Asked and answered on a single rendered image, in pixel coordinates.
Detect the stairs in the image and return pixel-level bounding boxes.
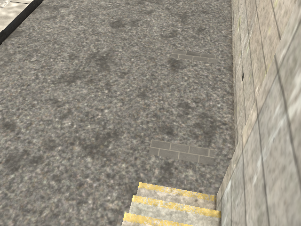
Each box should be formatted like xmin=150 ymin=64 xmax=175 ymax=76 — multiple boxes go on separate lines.
xmin=121 ymin=182 xmax=221 ymax=226

